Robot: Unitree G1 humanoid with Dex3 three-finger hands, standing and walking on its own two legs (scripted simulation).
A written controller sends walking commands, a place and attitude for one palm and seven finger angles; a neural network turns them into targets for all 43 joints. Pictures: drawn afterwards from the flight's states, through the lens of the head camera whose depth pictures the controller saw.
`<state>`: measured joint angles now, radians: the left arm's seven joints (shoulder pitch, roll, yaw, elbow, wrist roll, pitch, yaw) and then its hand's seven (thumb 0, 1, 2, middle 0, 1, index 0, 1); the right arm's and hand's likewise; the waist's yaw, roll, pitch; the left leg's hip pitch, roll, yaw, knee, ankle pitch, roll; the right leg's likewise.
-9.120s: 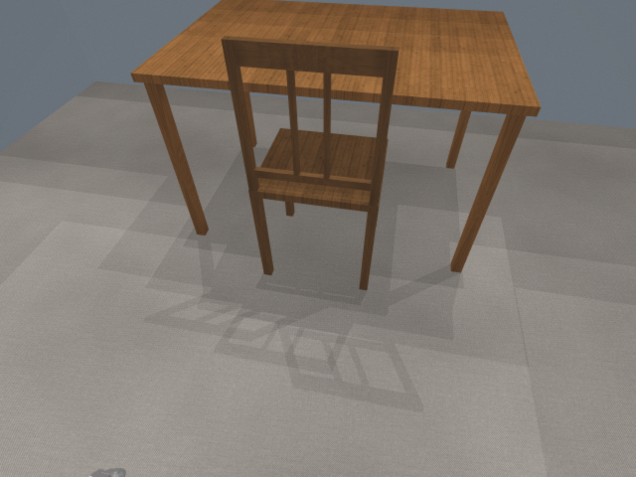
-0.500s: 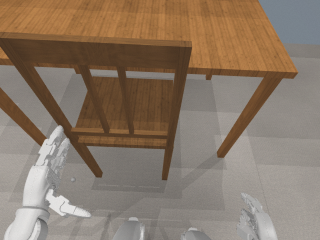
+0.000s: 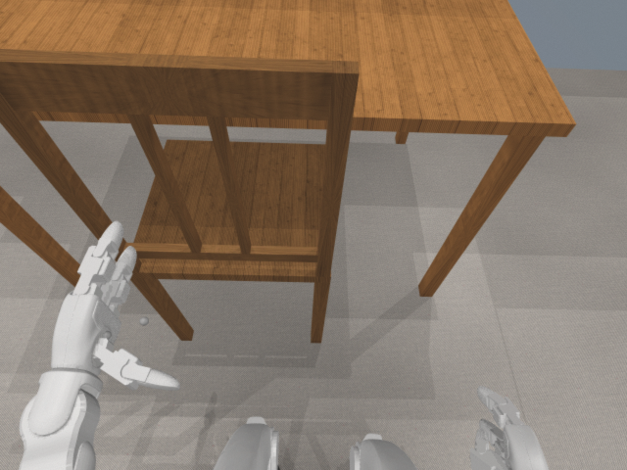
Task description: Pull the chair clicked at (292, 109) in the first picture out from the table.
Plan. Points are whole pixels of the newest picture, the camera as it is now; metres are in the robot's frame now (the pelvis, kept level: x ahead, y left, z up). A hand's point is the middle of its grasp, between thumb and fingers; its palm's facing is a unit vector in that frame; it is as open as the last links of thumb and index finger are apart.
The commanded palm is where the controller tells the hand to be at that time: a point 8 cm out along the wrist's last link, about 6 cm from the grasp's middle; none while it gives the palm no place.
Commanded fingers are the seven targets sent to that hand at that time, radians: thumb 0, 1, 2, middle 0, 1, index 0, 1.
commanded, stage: aim the fingers beside a spindle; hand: left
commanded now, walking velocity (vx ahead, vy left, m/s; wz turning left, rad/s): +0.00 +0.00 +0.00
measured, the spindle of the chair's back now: (173, 194) +0.50 +0.23 +0.00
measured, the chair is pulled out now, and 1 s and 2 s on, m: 0.00 0.00 0.00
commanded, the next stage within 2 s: push the fingers through the gap in 1.54 s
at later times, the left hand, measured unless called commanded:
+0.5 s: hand (159, 289) +0.33 +0.21 +0.01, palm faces +0.00 -1.00 -0.03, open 16.9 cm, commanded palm +0.31 +0.26 +0.01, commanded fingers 0.00 -0.50 0.30 -0.06 -0.08 -0.06 -0.08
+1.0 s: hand (179, 268) +0.37 +0.20 -0.01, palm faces +0.01 -1.00 -0.04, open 16.9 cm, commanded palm +0.34 +0.25 +0.00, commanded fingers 0.00 -0.50 0.30 -0.06 -0.08 -0.06 -0.08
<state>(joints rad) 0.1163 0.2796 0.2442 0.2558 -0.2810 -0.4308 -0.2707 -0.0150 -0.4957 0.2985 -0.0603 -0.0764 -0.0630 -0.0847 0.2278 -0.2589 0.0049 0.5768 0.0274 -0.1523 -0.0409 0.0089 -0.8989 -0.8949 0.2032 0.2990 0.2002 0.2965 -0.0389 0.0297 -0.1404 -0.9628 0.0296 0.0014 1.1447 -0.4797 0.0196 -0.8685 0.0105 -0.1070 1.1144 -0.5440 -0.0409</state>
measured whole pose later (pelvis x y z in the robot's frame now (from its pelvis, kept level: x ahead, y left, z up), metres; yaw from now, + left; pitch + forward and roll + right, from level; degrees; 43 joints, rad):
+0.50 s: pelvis +0.00 +0.01 -0.01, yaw -1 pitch +20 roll -3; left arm -0.09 0.28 0.25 0.42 -0.25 -0.45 -0.26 -0.02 -0.50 0.30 -0.06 -0.08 -0.06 -0.08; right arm 0.22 -0.26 0.01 0.59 0.01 -0.12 -0.03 0.01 -0.90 -0.89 0.20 0.30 0.20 0.30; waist -0.05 0.02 -0.14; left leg -1.06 0.03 0.02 1.20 -0.50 0.04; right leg -0.97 0.01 -0.09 1.17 -0.56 -0.02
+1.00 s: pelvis -0.01 +0.02 -0.03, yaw -2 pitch +23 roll -3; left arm -0.28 0.28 0.25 0.57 -0.19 -0.47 -0.19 -0.02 -0.50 0.30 -0.06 -0.08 -0.06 -0.08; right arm 0.22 -0.26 0.01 0.60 0.00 -0.05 0.00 0.01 -0.90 -0.89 0.20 0.30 0.20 0.30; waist -0.06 0.03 -0.15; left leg -1.16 0.03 0.03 1.27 -0.52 0.05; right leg -1.07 0.00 -0.08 1.24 -0.57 -0.02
